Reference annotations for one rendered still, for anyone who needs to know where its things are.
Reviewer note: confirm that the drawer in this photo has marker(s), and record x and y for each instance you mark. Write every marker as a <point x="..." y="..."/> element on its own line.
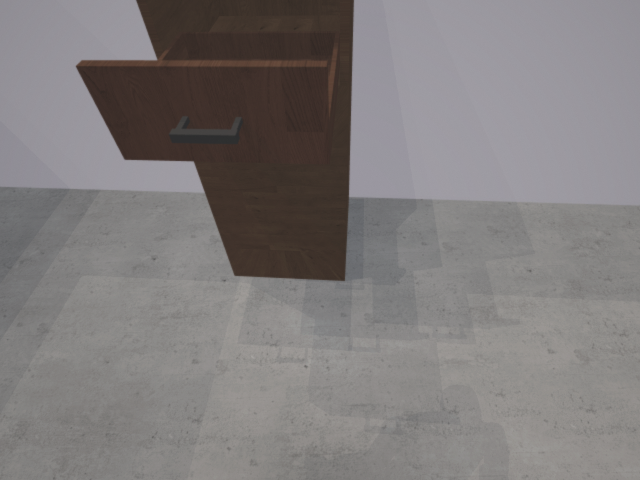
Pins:
<point x="283" y="84"/>

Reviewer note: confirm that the handle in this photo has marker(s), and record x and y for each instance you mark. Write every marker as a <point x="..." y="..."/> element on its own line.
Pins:
<point x="205" y="136"/>

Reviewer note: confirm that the cabinet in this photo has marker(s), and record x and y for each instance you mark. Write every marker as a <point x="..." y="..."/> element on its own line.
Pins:
<point x="276" y="220"/>

